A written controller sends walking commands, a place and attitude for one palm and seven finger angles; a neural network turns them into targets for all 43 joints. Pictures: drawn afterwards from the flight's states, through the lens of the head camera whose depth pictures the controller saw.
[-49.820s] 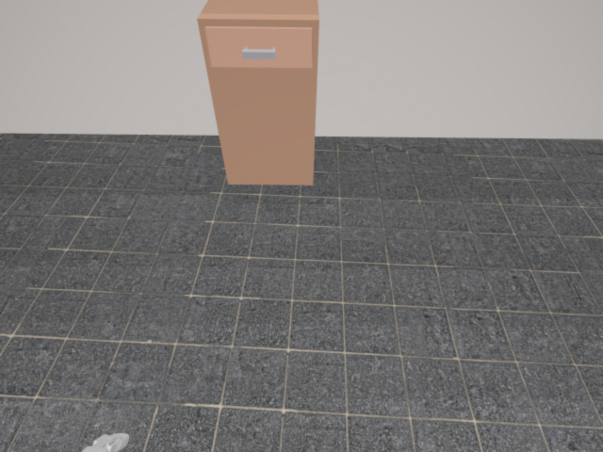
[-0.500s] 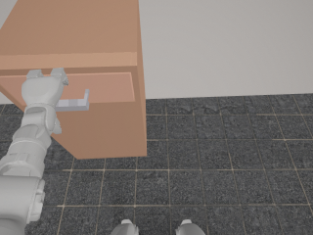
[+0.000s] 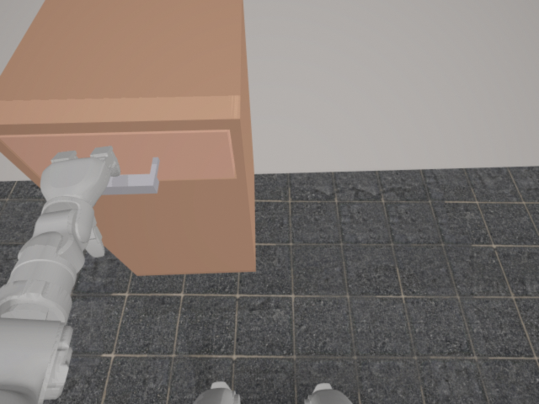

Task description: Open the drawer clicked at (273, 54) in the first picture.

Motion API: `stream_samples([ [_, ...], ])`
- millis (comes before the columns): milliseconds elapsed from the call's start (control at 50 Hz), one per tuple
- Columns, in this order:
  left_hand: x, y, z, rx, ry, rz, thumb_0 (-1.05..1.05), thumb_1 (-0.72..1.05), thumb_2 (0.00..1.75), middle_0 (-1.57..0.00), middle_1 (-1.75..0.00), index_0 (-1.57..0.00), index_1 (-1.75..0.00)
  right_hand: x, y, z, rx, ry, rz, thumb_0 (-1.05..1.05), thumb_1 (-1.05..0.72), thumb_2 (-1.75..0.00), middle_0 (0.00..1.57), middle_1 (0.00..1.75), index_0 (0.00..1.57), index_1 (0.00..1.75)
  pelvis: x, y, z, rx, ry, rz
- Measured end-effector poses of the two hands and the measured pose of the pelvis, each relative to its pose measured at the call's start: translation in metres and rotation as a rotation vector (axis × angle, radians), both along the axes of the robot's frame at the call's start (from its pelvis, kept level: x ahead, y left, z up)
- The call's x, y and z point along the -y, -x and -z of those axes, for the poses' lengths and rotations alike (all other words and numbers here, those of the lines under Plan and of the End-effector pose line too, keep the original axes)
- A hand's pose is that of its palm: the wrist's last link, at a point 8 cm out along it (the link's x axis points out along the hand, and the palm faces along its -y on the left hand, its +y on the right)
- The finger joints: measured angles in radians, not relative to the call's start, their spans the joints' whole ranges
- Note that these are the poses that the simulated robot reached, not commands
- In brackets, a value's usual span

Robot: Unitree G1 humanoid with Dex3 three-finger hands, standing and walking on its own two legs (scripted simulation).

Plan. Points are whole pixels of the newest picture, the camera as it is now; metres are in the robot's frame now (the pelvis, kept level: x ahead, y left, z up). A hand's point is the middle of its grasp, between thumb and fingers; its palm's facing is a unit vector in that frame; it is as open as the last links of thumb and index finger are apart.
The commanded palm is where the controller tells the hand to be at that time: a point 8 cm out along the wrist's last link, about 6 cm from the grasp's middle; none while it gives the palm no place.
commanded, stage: move the hooked fingers above the handle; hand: left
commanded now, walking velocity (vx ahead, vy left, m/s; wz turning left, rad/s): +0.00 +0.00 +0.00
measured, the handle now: (125, 174) +0.51 +0.27 -0.04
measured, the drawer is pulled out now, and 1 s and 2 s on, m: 0.00 0.00 0.00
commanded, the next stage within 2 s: lower the fingers behind the handle in 1.34 s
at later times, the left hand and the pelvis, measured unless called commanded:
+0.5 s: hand (100, 203) +0.42 +0.27 +0.00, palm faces -0.24 -0.04 -0.97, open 13.7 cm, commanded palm +0.43 +0.26 +0.07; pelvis +0.00 -0.01 +0.00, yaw +1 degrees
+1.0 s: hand (115, 187) +0.44 +0.24 +0.02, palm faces -0.11 -0.07 -0.99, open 13.8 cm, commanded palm +0.43 +0.26 +0.07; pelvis +0.01 +0.00 +0.00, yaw +0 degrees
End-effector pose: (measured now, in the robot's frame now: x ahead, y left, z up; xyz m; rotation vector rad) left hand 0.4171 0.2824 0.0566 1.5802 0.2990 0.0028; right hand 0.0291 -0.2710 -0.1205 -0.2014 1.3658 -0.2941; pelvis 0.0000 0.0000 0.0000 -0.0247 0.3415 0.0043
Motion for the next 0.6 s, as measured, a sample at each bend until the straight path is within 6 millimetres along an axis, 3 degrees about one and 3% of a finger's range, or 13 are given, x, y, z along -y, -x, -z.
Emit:
stream_samples([
  [80,0.028,0.007,-0.005,0.017,0.093,0.172,0.0,-0.48,0.3,-0.32,-1.2,-0.32,-1.2,-0.003,-0.005,-0.006,0.005,0.028,-0.02,0.01,-0.91,-0.9,0.21,0.3,0.2,0.3,0.0,-0.003,-0.003,0.025,0.003,-0.024],
  [160,0.049,-0.007,-0.023,0.177,0.11,0.29,0.0,-0.49,0.3,-0.32,-1.2,-0.33,-1.2,-0.001,-0.013,-0.005,0.034,0.05,-0.034,0.01,-0.9,-0.9,0.21,0.3,0.2,0.3,0.002,-0.002,0.003,0.016,0.008,-0.037],
  [280,0.031,-0.031,-0.034,0.29,0.023,0.132,0.0,-0.48,0.3,-0.32,-1.2,-0.33,-1.23,0.002,-0.018,0.004,0.047,0.018,-0.035,0.01,-0.9,-0.9,0.21,0.3,0.2,0.3,0.001,0.004,0.009,-0.019,0.006,-0.016],
  [420,0.014,-0.011,-0.013,0.011,-0.001,-0.012,0.0,-0.48,0.3,-0.32,-1.2,-0.33,-1.25,-0.005,-0.01,0.001,0.035,-0.027,0.002,0.01,-0.91,-0.9,0.21,0.3,0.2,0.3,0.003,0.0,-0.002,0.01,-0.008,0.007],
  [500,0.012,0.0,-0.003,-0.05,0.054,0.067,0.0,-0.48,0.3,-0.32,-1.2,-0.33,-1.23,0.0,-0.003,-0.007,0.029,0.017,-0.002,0.01,-0.9,-0.9,0.21,0.3,0.2,0.3,0.006,0.0,-0.004,0.026,-0.005,-0.011],
  [600,0.029,-0.006,-0.015,0.105,0.075,0.242,0.0,-0.49,0.3,-0.32,-1.2,-0.33,-1.22,0.011,0.003,-0.007,-0.002,0.077,-0.025,0.01,-0.9,-0.9,0.21,0.3,0.2,0.3,0.006,0.002,0.004,0.002,0.008,-0.035],
])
